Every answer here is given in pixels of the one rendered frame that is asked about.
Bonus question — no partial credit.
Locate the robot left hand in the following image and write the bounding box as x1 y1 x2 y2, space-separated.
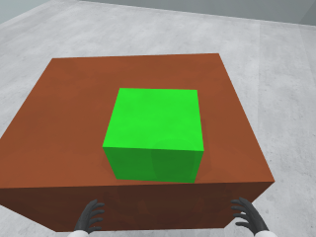
73 199 105 234

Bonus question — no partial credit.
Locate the robot right hand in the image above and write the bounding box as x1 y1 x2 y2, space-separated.
230 197 270 236

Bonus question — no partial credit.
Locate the pedestal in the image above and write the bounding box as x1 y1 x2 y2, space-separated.
0 53 275 232

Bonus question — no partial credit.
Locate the carton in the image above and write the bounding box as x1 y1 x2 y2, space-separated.
102 88 204 184

